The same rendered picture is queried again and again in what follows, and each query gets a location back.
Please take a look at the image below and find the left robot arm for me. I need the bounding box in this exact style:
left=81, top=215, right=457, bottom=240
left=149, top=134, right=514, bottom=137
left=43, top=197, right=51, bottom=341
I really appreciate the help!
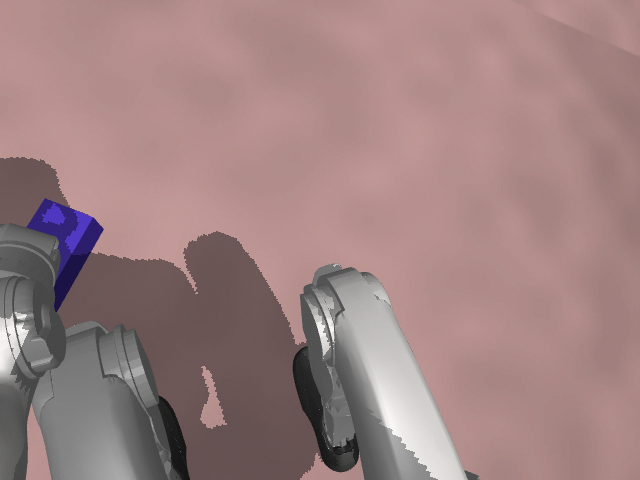
left=0, top=223, right=66, bottom=480

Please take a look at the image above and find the right robot foot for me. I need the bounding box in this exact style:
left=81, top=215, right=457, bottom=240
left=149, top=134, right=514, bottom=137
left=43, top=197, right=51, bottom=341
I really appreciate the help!
left=293, top=346, right=359, bottom=472

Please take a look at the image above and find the left robot foot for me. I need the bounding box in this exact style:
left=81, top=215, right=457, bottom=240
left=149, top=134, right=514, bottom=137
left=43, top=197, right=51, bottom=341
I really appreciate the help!
left=157, top=396, right=190, bottom=480

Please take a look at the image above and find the carton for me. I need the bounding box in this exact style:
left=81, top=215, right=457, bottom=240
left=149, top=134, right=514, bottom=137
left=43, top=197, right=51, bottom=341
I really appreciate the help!
left=26, top=198, right=104, bottom=312

